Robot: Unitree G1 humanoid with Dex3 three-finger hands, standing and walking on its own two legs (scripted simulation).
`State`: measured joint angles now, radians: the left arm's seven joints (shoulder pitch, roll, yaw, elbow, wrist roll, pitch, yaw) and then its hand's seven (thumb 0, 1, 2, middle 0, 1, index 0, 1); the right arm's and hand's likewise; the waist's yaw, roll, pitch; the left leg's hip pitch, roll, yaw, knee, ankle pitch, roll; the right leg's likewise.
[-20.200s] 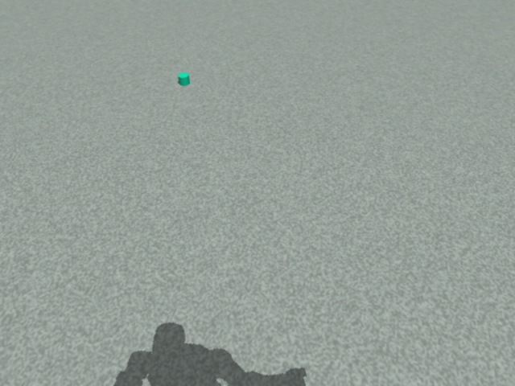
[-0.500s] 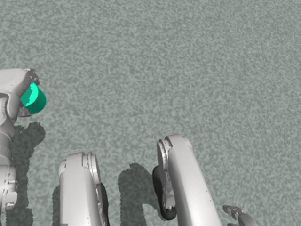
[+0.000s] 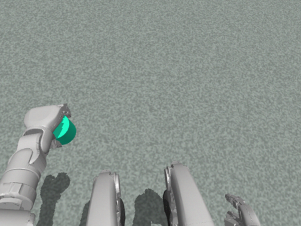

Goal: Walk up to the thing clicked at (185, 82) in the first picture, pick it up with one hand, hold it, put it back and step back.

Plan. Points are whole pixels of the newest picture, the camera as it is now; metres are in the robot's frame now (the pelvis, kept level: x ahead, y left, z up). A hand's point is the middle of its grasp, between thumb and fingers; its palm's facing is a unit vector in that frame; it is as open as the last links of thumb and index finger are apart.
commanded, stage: lift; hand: left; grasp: from above
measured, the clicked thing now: (59, 129) +0.42 +0.24 -0.11
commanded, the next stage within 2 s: hold in 0.74 s
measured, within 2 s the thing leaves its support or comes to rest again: neither
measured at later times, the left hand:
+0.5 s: hand (33, 117) +0.38 +0.22 +0.07, palm faces -0.44 -0.07 -0.90, open 10.4 cm
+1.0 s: hand (16, 97) +0.39 +0.22 +0.14, palm faces -0.44 -0.06 -0.90, open 10.3 cm
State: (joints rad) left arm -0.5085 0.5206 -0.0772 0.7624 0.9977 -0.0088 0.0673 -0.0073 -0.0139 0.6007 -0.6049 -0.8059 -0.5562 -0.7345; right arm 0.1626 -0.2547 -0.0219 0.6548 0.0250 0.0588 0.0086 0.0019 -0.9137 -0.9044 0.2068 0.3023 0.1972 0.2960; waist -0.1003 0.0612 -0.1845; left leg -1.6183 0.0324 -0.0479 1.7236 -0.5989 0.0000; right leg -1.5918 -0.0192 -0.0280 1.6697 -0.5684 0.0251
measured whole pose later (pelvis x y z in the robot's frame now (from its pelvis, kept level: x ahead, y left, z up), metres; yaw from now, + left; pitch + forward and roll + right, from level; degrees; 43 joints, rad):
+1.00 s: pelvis +0.07 +0.00 +0.20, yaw +0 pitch +9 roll +0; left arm -0.33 0.37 -0.20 0.83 1.00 0.02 0.12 -0.01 -0.02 0.60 -0.62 -0.79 -0.58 -0.72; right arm 0.24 -0.25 -0.05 0.73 0.05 0.03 -0.04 0.00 -0.91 -0.90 0.21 0.30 0.20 0.30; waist -0.04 0.04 -0.09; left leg -0.55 0.03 0.03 0.76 -0.36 -0.01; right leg -0.56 -0.02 0.01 0.74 -0.34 0.02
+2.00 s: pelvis +0.08 -0.01 +0.23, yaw -1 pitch +3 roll +1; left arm -0.23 0.39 -0.21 0.62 0.99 0.01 -0.02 -0.01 -0.03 0.67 -0.56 -0.86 -0.52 -0.77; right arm 0.20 -0.26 -0.04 0.67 0.07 0.08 -0.05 0.01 -0.91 -0.90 0.20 0.30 0.20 0.30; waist 0.01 0.06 -0.04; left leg -0.30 0.03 0.05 0.53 -0.27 -0.02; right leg -0.34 -0.01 0.02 0.56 -0.26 0.01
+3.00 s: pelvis +0.08 -0.01 +0.23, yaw +0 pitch +2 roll +1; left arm -0.23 0.38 -0.21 0.67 1.01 -0.02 0.02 -0.01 -0.04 0.68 -0.57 -0.86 -0.53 -0.77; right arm 0.19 -0.26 -0.04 0.66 0.07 0.11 -0.05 0.01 -0.91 -0.90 0.20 0.30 0.20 0.30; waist 0.00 0.05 -0.01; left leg -0.27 0.03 0.05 0.48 -0.24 -0.01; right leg -0.30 -0.02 0.02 0.51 -0.24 0.01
